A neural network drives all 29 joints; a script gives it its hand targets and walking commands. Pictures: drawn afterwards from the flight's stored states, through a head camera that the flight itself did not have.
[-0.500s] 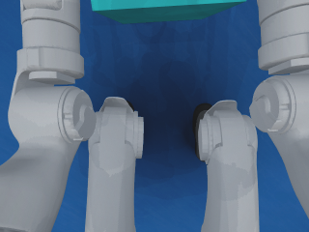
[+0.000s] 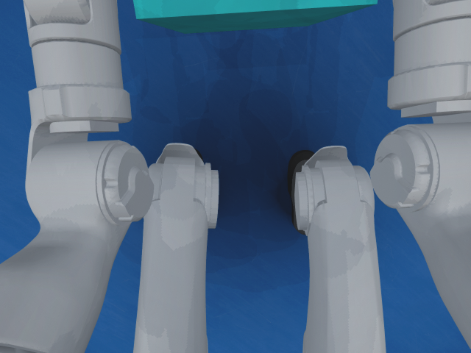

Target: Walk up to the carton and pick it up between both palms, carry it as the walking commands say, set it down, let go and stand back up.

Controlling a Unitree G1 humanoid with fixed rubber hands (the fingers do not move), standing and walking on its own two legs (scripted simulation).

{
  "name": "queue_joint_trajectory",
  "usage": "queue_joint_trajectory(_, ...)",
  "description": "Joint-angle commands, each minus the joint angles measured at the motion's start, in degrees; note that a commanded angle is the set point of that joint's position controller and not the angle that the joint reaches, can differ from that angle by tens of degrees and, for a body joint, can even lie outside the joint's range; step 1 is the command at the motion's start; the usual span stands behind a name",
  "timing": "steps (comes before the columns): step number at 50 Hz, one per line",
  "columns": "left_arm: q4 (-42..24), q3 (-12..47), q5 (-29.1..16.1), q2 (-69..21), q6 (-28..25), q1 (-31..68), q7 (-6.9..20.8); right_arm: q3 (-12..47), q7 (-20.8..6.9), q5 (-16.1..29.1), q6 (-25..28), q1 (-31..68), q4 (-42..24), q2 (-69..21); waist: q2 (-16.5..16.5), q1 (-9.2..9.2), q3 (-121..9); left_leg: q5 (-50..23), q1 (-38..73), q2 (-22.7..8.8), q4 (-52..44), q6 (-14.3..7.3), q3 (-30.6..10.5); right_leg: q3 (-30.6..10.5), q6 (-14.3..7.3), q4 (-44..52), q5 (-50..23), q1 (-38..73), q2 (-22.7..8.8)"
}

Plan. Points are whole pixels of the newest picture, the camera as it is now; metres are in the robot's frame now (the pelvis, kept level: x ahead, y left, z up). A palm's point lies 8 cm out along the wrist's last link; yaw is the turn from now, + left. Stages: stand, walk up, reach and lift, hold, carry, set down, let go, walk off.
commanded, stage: reach and lift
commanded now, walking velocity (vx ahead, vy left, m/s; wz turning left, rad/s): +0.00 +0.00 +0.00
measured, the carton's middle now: out of the picture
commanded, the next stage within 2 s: none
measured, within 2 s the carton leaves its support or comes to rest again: neither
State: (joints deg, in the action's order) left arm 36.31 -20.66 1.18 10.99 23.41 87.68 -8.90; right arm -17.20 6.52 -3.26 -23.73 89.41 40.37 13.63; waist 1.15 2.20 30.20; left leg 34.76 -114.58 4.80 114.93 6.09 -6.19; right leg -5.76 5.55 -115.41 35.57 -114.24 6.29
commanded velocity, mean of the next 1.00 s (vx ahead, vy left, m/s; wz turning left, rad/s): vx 0.00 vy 0.00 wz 0.00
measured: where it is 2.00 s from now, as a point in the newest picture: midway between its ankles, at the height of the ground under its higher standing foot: (245, 204)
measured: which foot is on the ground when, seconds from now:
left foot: down 0.00-1.00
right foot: down 0.00-1.00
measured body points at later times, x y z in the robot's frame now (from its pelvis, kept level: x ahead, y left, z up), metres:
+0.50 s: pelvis -0.04 +0.00 +0.04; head +0.34 +0.02 +0.27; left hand +0.56 +0.18 -0.08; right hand +0.58 -0.11 -0.08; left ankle +0.11 +0.15 -0.40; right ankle +0.10 -0.14 -0.40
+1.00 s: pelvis -0.04 +0.00 +0.09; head +0.32 +0.01 +0.34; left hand +0.53 +0.17 -0.01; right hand +0.55 -0.12 -0.02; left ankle +0.11 +0.15 -0.40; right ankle +0.10 -0.14 -0.40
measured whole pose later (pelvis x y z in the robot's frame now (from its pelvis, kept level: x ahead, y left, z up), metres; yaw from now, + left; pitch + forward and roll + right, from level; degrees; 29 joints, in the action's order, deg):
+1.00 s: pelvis -0.04 +0.00 +0.09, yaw +0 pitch +27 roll +1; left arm 32.5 -24.4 4.3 8.6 28.5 83.6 -6.5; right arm -20.8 5.8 -7.4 -29.9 85.5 35.2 9.2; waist 1.8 2.9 30.0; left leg 25.7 -96.5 4.8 95.4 6.3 -6.3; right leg -7.9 5.3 -96.5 25.9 -97.1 7.2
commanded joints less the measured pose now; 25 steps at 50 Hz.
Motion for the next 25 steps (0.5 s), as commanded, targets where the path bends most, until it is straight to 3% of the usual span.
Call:
queue_joint_trajectory(1,-8.5,29.6,-8.7,-57.0,-0.8,36.7,18.0,32.8,-16.4,12.6,3.2,46.5,-14.6,-58.5,1.5,6.95,-135.3,-40.3,46.8,4.1,-10.3,-3.0,15.2,10.4,-2.0,10.4,-42.5,54.0,3.0)
queue_joint_trajectory(2,-2.8,27.9,-7.2,-57.8,-0.1,32.0,18.1,31.8,-16.8,10.8,2.9,43.3,-10.8,-57.1,4.0,5.97,-131.4,-38.2,44.1,3.4,-11.6,-2.5,14.9,10.6,-2.2,11.1,-41.4,52.8,2.6)
queue_joint_trajectory(3,-6.0,30.2,-9.2,-60.3,-0.5,32.7,18.2,31.0,-16.5,10.2,3.4,44.9,-14.1,-57.1,3.5,4.29,-132.5,-39.8,44.7,4.1,-11.4,-2.6,14.2,11.1,-2.4,10.3,-41.3,52.7,2.9)
queue_joint_trajectory(4,-7.5,30.9,-8.9,-59.1,-0.7,37.1,18.0,30.8,-16.3,11.1,3.5,46.3,-12.4,-56.7,1.6,3.31,-135.5,-39.8,49.6,3.8,-11.9,-2.4,14.0,11.4,-2.4,11.2,-38.5,51.1,3.6)
queue_joint_trajectory(5,-10.8,31.5,-9.8,-57.9,-0.9,40.5,17.9,30.9,-16.0,10.4,3.3,45.1,-12.6,-55.3,2.2,3.92,-136.5,-40.1,50.5,3.5,-12.2,-2.1,13.4,11.3,-2.3,11.9,-38.6,51.8,3.2)
queue_joint_trajectory(6,-11.3,33.3,-10.8,-57.8,-0.2,40.1,17.8,32.1,-15.4,12.8,3.2,48.2,-16.9,-55.4,-1.2,3.89,-142.4,-41.1,55.8,3.5,-11.8,-2.1,13.8,11.5,-2.4,11.9,-37.5,52.9,3.6)
queue_joint_trajectory(7,-7.4,31.1,-10.2,-56.5,-0.2,39.9,17.4,31.1,-15.2,11.9,2.7,48.2,-11.4,-54.0,0.9,4.85,-134.5,-35.8,50.1,3.3,-13.0,-2.0,13.5,10.8,-2.4,13.5,-33.3,49.6,2.7)
queue_joint_trajectory(8,-9.5,32.4,-10.5,-58.2,0.1,37.6,17.3,33.1,-14.8,12.2,3.0,48.6,-18.5,-55.8,1.4,4.98,-140.6,-38.2,53.8,4.0,-13.4,-2.2,13.8,10.7,-2.4,13.9,-36.5,53.6,3.7)
queue_joint_trajectory(9,-4.9,28.9,-9.6,-54.8,0.3,41.1,17.5,30.0,-14.7,11.3,2.4,52.9,-11.8,-52.9,3.9,4.41,-132.0,-31.3,47.4,3.7,-14.2,-2.8,13.6,10.6,-2.0,15.1,-30.7,50.6,2.7)
queue_joint_trajectory(10,-2.0,28.7,-9.0,-58.0,0.7,38.5,17.5,28.2,-14.8,10.3,2.8,50.6,-9.0,-53.8,1.8,3.92,-126.9,-30.4,46.7,3.6,-15.3,-2.6,13.9,11.6,-2.2,15.4,-27.3,47.2,3.3)
queue_joint_trajectory(11,-2.8,28.3,-8.5,-58.0,0.3,38.7,17.8,27.5,-15.3,8.4,2.5,47.3,-7.2,-54.6,2.4,3.62,-125.4,-30.4,46.8,3.6,-15.6,-2.6,14.5,11.3,-2.2,16.6,-26.5,46.0,3.2)
queue_joint_trajectory(12,-5.6,28.0,-9.6,-57.4,0.1,44.0,17.8,25.5,-15.5,8.1,2.1,47.6,-5.8,-52.9,1.7,1.79,-124.3,-27.4,47.5,3.3,-16.8,-2.4,14.5,12.6,-2.8,17.2,-23.8,45.7,3.5)
queue_joint_trajectory(13,-3.3,27.0,-9.0,-58.2,0.4,45.1,17.8,23.6,-15.9,6.8,2.1,47.3,-2.3,-52.9,0.7,1.56,-122.1,-26.3,47.0,3.5,-17.2,-1.8,14.9,12.2,-3.1,17.9,-22.3,44.8,3.4)
queue_joint_trajectory(14,-3.8,27.8,-9.5,-59.2,0.5,43.9,17.7,22.7,-16.4,6.0,2.1,46.3,-2.3,-53.0,0.3,-0.24,-124.9,-27.1,50.6,3.6,-17.5,-1.7,13.5,13.0,-3.3,17.4,-22.5,43.8,3.2)
queue_joint_trajectory(16,-0.2,25.7,-8.3,-59.6,2.0,42.8,18.0,22.4,-17.5,6.8,1.4,48.1,-0.6,-52.4,-0.9,1.85,-125.6,-23.2,52.8,3.4,-18.3,-1.5,14.8,13.5,-3.4,19.3,-18.5,41.9,2.9)
queue_joint_trajectory(17,3.8,24.5,-7.3,-61.1,2.7,40.4,18.4,20.0,-18.0,6.2,1.6,51.6,-1.0,-50.4,-2.5,1.12,-119.6,-20.6,50.3,3.1,-19.4,-1.9,14.0,13.8,-3.6,19.7,-15.0,37.6,2.7)
queue_joint_trajectory(18,0.6,25.0,-7.1,-62.3,2.7,41.7,18.8,21.2,-18.7,6.3,1.4,48.9,-2.4,-54.0,-1.5,1.5,-124.5,-23.1,52.7,3.5,-20.0,-1.7,14.8,13.0,-3.8,20.4,-18.0,42.4,3.1)
queue_joint_trajectory(19,1.7,24.1,-7.9,-62.4,2.9,40.2,19.3,21.7,-19.1,6.4,1.5,52.2,-5.9,-51.8,0.2,0.84,-127.4,-24.3,52.9,3.1,-19.7,-2.2,14.3,13.7,-3.3,20.3,-19.1,43.4,2.6)
queue_joint_trajectory(20,3.0,23.5,-7.6,-61.1,3.0,41.0,19.6,21.1,-19.3,6.6,1.1,53.5,-3.1,-52.5,1.1,1.52,-123.5,-22.7,49.6,3.2,-20.1,-2.2,14.5,12.9,-3.3,21.2,-18.0,41.7,2.4)
queue_joint_trajectory(21,0.2,24.0,-8.2,-61.7,3.2,44.0,19.8,22.3,-19.2,6.6,0.4,52.6,-3.3,-55.0,1.4,1.39,-126.6,-23.7,51.2,3.7,-20.4,-2.0,15.2,12.7,-3.3,21.8,-19.5,44.8,2.9)
queue_joint_trajectory(22,-0.6,23.4,-7.5,-60.3,3.7,45.6,19.9,21.0,-19.5,6.3,0.3,52.0,-3.1,-52.9,1.4,0.83,-125.9,-22.2,51.0,3.2,-21.3,-2.0,14.5,13.1,-3.2,21.5,-19.6,45.4,2.6)
queue_joint_trajectory(23,-3.3,24.9,-8.4,-61.4,3.8,44.5,20.2,21.0,-19.8,7.2,0.0,49.5,-4.2,-54.7,-1.0,-0.78,-130.1,-24.4,54.5,3.5,-21.5,-1.6,14.6,12.7,-3.6,22.3,-21.1,47.2,2.8)
queue_joint_trajectory(24,-4.4,25.7,-9.2,-61.0,3.8,46.3,20.0,23.3,-19.8,8.5,-0.5,51.6,-4.3,-56.7,-0.8,2.19,-133.9,-24.0,55.6,3.7,-21.4,-1.9,14.9,12.9,-3.7,22.1,-20.8,48.9,2.6)
queue_joint_trajectory(25,-5.5,26.7,-9.3,-60.1,4.2,49.0,19.9,23.9,-19.9,10.0,-0.4,54.3,-6.4,-54.8,-2.0,2.58,-133.4,-25.3,55.2,3.1,-21.2,-1.8,15.2,12.4,-3.1,22.0,-21.7,48.1,2.6)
